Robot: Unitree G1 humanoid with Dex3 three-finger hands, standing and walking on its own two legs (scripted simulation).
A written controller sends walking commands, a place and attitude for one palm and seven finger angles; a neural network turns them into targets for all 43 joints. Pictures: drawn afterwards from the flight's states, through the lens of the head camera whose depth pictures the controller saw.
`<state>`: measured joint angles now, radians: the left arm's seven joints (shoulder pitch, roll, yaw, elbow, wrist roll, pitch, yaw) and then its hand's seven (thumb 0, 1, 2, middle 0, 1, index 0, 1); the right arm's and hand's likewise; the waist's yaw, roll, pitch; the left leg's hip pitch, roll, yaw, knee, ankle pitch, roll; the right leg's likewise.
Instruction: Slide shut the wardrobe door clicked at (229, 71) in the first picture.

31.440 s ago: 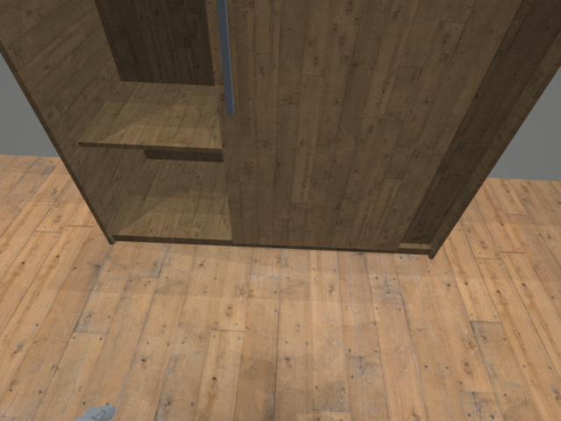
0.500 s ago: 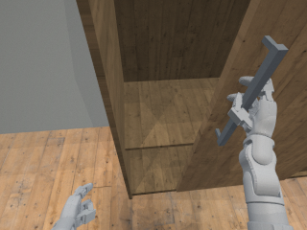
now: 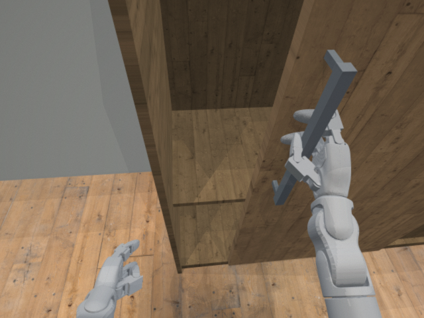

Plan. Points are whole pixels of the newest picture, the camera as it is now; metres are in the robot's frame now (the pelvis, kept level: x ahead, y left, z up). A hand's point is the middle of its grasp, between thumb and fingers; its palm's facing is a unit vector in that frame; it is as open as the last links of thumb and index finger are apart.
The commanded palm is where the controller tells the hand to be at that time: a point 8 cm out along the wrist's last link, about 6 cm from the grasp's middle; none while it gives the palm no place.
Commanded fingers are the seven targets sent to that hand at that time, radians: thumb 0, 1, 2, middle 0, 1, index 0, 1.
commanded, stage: step sideways, sliding the door along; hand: right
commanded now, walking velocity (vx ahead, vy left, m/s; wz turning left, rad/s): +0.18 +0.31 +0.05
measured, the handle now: (298, 146) +0.37 -0.16 +0.13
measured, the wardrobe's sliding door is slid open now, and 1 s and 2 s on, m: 0.20 0.12 0.00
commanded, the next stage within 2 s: stop walking and hold the door there in 1.98 s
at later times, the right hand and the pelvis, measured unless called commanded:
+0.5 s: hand (261, 162) +0.32 -0.08 +0.16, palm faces +0.07 +1.00 +0.00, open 5.8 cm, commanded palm +0.29 -0.07 +0.16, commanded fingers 0.00 -0.90 -0.90 0.45 1.40 0.45 1.40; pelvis -0.02 +0.03 +0.00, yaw +0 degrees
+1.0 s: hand (233, 159) +0.32 -0.04 +0.16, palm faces +0.26 +0.97 +0.00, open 5.8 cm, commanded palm +0.29 -0.01 +0.16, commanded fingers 0.00 -0.90 -0.90 0.45 1.40 0.45 1.40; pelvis -0.01 +0.15 +0.01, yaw +0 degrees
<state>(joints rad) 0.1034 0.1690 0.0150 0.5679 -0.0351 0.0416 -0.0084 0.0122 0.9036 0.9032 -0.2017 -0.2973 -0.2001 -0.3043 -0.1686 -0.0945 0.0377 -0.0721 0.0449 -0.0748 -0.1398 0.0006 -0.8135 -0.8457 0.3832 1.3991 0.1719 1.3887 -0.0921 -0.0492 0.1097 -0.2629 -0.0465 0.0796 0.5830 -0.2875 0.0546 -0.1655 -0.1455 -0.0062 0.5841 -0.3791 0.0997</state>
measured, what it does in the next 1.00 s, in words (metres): steps to the left: left foot, then right foot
